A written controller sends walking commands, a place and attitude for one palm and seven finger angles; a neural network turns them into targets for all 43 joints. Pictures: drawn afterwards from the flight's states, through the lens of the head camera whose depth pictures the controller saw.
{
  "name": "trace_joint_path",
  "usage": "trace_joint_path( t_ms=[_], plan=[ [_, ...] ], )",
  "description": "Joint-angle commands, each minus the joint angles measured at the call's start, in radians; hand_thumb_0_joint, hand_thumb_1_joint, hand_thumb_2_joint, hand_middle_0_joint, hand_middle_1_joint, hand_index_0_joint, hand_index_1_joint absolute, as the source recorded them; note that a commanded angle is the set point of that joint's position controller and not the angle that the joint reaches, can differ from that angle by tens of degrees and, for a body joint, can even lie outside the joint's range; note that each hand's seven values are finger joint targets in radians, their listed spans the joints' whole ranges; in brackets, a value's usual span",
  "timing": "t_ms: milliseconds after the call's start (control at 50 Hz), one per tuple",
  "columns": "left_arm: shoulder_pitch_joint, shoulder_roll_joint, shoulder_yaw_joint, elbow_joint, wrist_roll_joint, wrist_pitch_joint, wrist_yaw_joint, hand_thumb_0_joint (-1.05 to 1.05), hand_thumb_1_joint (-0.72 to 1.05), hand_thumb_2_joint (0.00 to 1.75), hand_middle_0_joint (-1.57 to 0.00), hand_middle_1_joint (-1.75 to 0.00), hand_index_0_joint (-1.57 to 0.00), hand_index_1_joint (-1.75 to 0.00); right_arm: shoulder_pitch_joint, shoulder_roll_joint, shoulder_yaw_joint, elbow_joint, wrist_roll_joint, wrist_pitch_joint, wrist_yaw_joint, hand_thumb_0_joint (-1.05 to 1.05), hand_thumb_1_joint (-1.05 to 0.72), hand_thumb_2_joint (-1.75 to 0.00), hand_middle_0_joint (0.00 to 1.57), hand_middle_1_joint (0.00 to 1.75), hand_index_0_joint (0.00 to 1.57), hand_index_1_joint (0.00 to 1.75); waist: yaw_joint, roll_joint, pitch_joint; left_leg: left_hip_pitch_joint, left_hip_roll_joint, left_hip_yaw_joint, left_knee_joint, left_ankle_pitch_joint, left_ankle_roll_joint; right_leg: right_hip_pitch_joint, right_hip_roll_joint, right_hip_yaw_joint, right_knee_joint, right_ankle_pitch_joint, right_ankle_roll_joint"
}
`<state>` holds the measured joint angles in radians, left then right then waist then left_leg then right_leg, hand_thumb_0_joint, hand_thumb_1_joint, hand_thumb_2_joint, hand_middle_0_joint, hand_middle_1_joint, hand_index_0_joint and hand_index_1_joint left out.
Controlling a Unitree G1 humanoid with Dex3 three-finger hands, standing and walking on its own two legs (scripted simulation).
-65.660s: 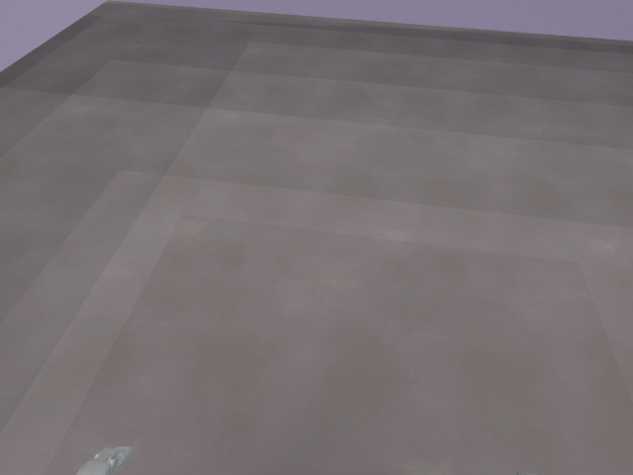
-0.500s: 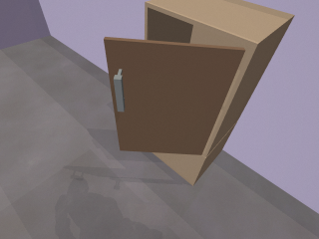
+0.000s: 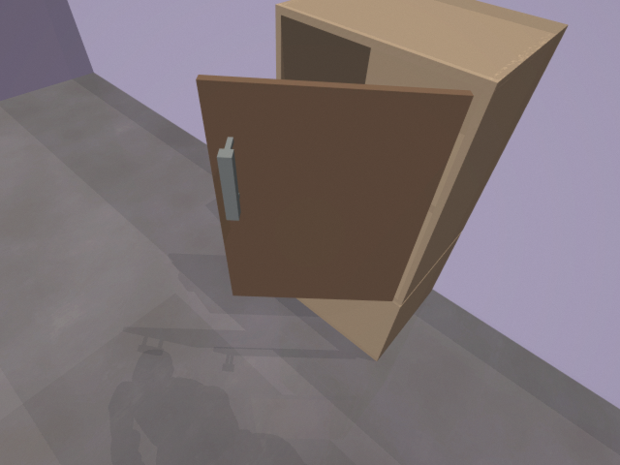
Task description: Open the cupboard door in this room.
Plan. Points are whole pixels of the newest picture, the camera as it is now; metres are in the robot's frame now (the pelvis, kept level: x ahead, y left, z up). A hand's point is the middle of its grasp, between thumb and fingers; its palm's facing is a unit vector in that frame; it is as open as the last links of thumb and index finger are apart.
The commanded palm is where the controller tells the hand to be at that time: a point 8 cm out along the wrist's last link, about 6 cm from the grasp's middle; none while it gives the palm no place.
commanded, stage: look again from close up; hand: left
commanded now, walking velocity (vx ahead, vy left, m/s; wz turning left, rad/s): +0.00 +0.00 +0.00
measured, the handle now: (231, 179) +0.57 +0.18 +0.04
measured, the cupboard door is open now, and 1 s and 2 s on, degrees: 40 40 40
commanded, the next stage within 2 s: raise the hand with hooked fingers in 0.18 s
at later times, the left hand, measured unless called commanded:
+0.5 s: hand (171, 408) +0.19 +0.18 -0.01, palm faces +0.30 -0.94 -0.15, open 7.5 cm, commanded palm +0.11 +0.22 -0.06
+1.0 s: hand (188, 388) +0.21 +0.17 -0.02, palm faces +0.01 -0.99 -0.11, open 10.4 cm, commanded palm +0.17 +0.24 -0.01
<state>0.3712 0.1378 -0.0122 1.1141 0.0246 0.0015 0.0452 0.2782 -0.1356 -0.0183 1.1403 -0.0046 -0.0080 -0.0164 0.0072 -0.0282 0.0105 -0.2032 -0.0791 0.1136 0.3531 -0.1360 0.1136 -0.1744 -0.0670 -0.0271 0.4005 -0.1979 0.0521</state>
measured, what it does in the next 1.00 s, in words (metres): lowers itself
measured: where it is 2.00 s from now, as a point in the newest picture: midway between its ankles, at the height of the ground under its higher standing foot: outside the picture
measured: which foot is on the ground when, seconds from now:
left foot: down 0.00-1.00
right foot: down 0.00-1.00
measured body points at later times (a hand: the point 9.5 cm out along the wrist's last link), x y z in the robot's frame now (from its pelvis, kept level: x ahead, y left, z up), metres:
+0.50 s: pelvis -0.01 -0.02 -0.02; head -0.02 -0.04 +0.43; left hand +0.17 +0.23 +0.00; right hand +0.10 -0.28 -0.13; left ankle +0.04 +0.04 -0.74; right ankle +0.02 -0.13 -0.74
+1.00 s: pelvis +0.01 -0.06 -0.08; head +0.09 -0.05 +0.36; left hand +0.21 +0.23 -0.01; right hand +0.25 -0.25 -0.16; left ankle +0.04 +0.04 -0.74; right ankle +0.02 -0.13 -0.74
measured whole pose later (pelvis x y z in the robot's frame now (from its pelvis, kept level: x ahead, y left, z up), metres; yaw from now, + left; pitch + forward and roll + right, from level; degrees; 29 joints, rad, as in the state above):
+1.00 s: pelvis +0.01 -0.06 -0.08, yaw +5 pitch +14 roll -3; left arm 0.32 0.31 0.24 0.04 -0.34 -0.44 -0.43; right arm 0.14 -0.22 0.04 0.58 0.05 -0.22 -0.05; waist 0.05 0.06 -0.11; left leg -0.88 -0.01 -0.04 1.12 -0.48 0.04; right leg -0.78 0.05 -0.15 1.06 -0.53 -0.07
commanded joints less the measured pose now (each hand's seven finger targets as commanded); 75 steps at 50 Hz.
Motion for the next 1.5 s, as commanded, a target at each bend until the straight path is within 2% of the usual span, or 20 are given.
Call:
trace_joint_path(
  t_ms=[0,260,280,300,320,340,400,440,500,600,660,740,800,860,920,980,1060,1200,1340,1480],
  plan=[
    [0.093,0.07,0.015,-0.013,0.003,-0.007,0.005,0.0,0.9,0.9,-0.2,-0.3,-0.2,-0.3,0.05,-0.12,-0.022,-0.033,0.0,-0.011,-0.008,0.0,-0.9,-0.9,0.2,0.3,0.2,0.3,-0.002,0.026,0.077,-0.039,0.206,-0.234,-0.168,-0.235,-0.074,-0.046,-0.035,0.046,-0.039,-0.007,-0.053],
    [0.07,0.099,0.001,-0.009,0.018,-0.027,0.033,0.0,0.9,0.9,-0.2,-0.3,-0.2,-0.3,-0.015,-0.148,0.003,-0.123,-0.004,-0.017,0.001,0.0,-0.9,-0.9,0.2,0.3,0.2,0.3,0.007,0.017,0.155,-0.134,0.186,-0.15,0.02,-0.126,-0.102,-0.093,-0.047,0.036,-0.014,-0.043,-0.073],
    [-0.627,0.325,0.113,-1.554,-0.169,-0.24,0.043,0.0,0.88,0.89,-0.2,-0.32,-0.2,-0.32,0.028,-0.299,-0.011,-0.504,0.047,-0.151,-0.05,0.0,-0.9,-0.9,0.2,0.3,0.2,0.3,-0.142,0.208,-0.364,0.249,0.108,-0.179,-0.017,-0.114,-0.142,-0.096,0.085,-0.062,0.103,-0.031,-0.07],
    [-0.3,0.269,0.095,-1.356,-0.123,-0.191,0.095,0.0,0.85,0.88,-0.2,-0.33,-0.2,-0.33,-0.06,-0.237,0.04,-0.439,0.064,-0.254,-0.066,0.0,-0.9,-0.9,0.2,0.3,0.2,0.3,-0.047,0.284,-0.314,0.206,0.171,-0.247,-0.098,-0.241,-0.165,-0.185,0.083,-0.048,0.208,-0.175,-0.096],
    [-0.239,0.235,0.073,-1.255,-0.124,-0.148,0.147,0.0,0.83,0.87,-0.21,-0.34,-0.21,-0.34,-0.054,-0.234,0.023,-0.378,0.064,-0.289,-0.066,0.0,-0.9,-0.9,0.2,0.3,0.2,0.3,-0.053,0.282,-0.222,0.086,0.161,-0.268,-0.119,-0.359,-0.19,-0.259,0.09,-0.05,0.259,-0.2,-0.09],
    [0.076,0.003,-0.037,-1.025,-0.143,-0.057,0.145,0.0,0.81,0.86,-0.21,-0.36,-0.21,-0.36,-0.023,-0.197,0.013,-0.365,0.073,-0.284,-0.053,0.0,-0.9,-0.9,0.2,0.3,0.2,0.3,-0.058,0.186,-0.101,-0.001,0.159,-0.273,-0.117,-0.391,-0.178,-0.298,0.082,-0.063,0.281,-0.195,-0.087],
    [0.004,0.048,-0.02,-1.26,-0.204,-0.171,0.091,0.0,0.74,0.83,-0.21,-0.4,-0.21,-0.4,-0.072,-0.25,0.002,-0.486,0.071,-0.331,-0.057,0.0,-0.9,-0.9,0.2,0.3,0.2,0.3,-0.046,0.128,-0.027,-0.13,0.114,-0.225,0.068,-0.406,-0.117,-0.261,0.066,-0.048,0.156,-0.203,-0.077],
    [-0.03,0.095,0.063,-1.099,-0.208,-0.255,0.045,0.0,0.69,0.81,-0.22,-0.43,-0.22,-0.43,-0.08,-0.264,-0.014,-0.522,0.043,-0.323,-0.048,0.0,-0.9,-0.9,0.2,0.3,0.2,0.3,-0.077,-0.131,0.029,-0.258,0.084,-0.209,0.215,-0.377,-0.108,-0.392,0.062,-0.036,0.143,-0.35,-0.072],
    [0.154,0.055,0.13,-0.869,-0.272,-0.458,-0.128,0.0,0.62,0.78,-0.22,-0.48,-0.22,-0.48,-0.119,-0.259,-0.052,-0.586,0.026,-0.321,-0.028,0.0,-0.9,-0.9,0.2,0.3,0.2,0.3,-0.002,-0.436,0.028,-0.515,0.063,-0.149,0.416,-0.361,-0.119,-0.558,0.062,-0.008,0.249,-0.556,-0.068],
    [0.228,0.231,0.299,-0.881,-0.32,-0.486,-0.407,0.0,0.5,0.73,-0.23,-0.55,-0.23,-0.55,-0.212,-0.26,-0.063,-0.781,0.073,-0.28,0.005,0.0,-0.9,-0.9,0.2,0.3,0.2,0.3,0.073,-0.026,-0.14,-0.585,0.011,-0.076,0.494,-0.34,-0.11,-0.41,0.037,0.104,0.308,-0.488,-0.087],
    [0.1,0.288,0.354,-1.187,-0.353,-0.452,-0.372,0.0,0.43,0.7,-0.23,-0.6,-0.23,-0.6,-0.196,-0.246,-0.058,-0.841,0.057,-0.253,-0.005,0.0,-0.9,-0.9,0.2,0.3,0.2,0.3,0.067,0.144,-0.219,-0.516,0.043,-0.118,0.482,-0.336,-0.097,-0.466,0.066,0.067,0.382,-0.418,-0.095],
    [-0.083,0.338,0.368,-1.612,-0.337,-0.617,-0.25,0.0,0.34,0.66,-0.24,-0.66,-0.24,-0.66,-0.096,-0.207,-0.052,-0.783,0.021,-0.256,-0.02,0.0,-0.9,-0.9,0.2,0.3,0.2,0.3,0.01,0.281,-0.367,-0.385,0.079,-0.163,0.556,-0.139,-0.082,-0.506,0.103,0.049,0.471,-0.178,-0.109],
    [-0.101,0.242,0.233,-1.547,-0.326,-0.687,-0.265,0.0,0.27,0.63,-0.25,-0.7,-0.25,-0.7,-0.084,-0.222,-0.04,-0.713,0.02,-0.284,-0.021,0.0,-0.9,-0.9,0.2,0.3,0.2,0.3,-0.068,0.275,-0.316,-0.373,0.09,-0.182,0.619,-0.1,-0.078,-0.616,0.106,0.029,0.489,-0.136,-0.096],
    [-0.087,0.242,0.213,-1.323,-0.336,-0.642,-0.384,0.0,0.2,0.6,-0.25,-0.75,-0.25,-0.75,-0.066,-0.253,-0.034,-0.672,0.035,-0.295,-0.032,0.0,-0.9,-0.9,0.2,0.3,0.2,0.3,-0.115,0.1,-0.235,-0.505,0.093,-0.195,0.671,-0.156,-0.071,-0.622,0.103,0.049,0.468,-0.137,-0.074],
    [-0.023,0.306,0.298,-1.067,-0.362,-0.445,-0.507,0.0,0.13,0.57,-0.25,-0.8,-0.25,-0.8,-0.082,-0.272,-0.035,-0.692,0.068,-0.273,-0.056,0.0,-0.9,-0.9,0.2,0.3,0.2,0.3,-0.063,-0.03,-0.245,-0.587,0.081,-0.165,0.661,-0.166,-0.065,-0.494,0.074,0.132,0.379,-0.146,-0.044],
    [-0.009,0.409,0.455,-1.159,-0.431,-0.29,-0.54,0.0,0.06,0.54,-0.26,-0.84,-0.26,-0.84,-0.11,-0.27,-0.03,-0.757,0.076,-0.245,-0.07,0.0,-0.9,-0.9,0.2,0.3,0.2,0.3,0.015,-0.061,-0.448,-0.52,0.063,-0.16,0.606,-0.051,-0.068,-0.241,0.026,0.147,0.365,0.078,-0.006],
    [0.037,0.398,0.558,-1.348,-0.481,-0.337,-0.429,0.0,-0.03,0.5,-0.27,-0.9,-0.27,-0.9,-0.099,-0.206,-0.027,-0.762,0.053,-0.257,-0.057,0.0,-0.9,-0.9,0.2,0.3,0.2,0.3,0.069,0.035,-0.535,-0.397,0.07,-0.16,0.548,0.108,-0.083,-0.147,0.04,0.068,0.43,0.423,-0.024],
    [-0.019,0.273,0.387,-1.166,-0.395,-0.416,-0.402,0.0,-0.2,0.43,-0.28,-1.0,-0.28,-1.0,-0.05,-0.251,-0.045,-0.698,0.05,-0.259,-0.039,0.0,-0.9,-0.9,0.2,0.3,0.2,0.3,-0.032,0.027,-0.257,-0.384,0.081,-0.165,0.515,0.045,-0.088,-0.463,0.086,-0.021,0.422,0.109,-0.055],
    [-0.209,0.458,0.491,-1.333,-0.431,-0.398,-0.458,0.0,-0.36,0.36,-0.29,-1.11,-0.29,-1.11,-0.038,-0.27,-0.036,-0.736,0.06,-0.27,-0.07,0.0,-0.9,-0.9,0.2,0.3,0.2,0.3,0.007,0.134,-0.453,-0.232,0.085,-0.169,0.463,0.118,-0.084,-0.328,0.086,-0.003,0.384,0.103,-0.074],
    [-0.238,0.404,0.462,-1.173,-0.42,-0.364,-0.404,0.0,-0.5,0.3,-0.3,-1.2,-0.3,-1.2,-0.04,-0.272,-0.019,-0.715,0.064,-0.251,-0.063,0.0,-0.9,-0.9,0.2,0.3,0.2,0.3,-0.005,0.174,-0.283,-0.192,0.109,-0.215,0.388,0.078,-0.126,-0.429,0.099,-0.055,0.358,-0.023,-0.084]
  ],
)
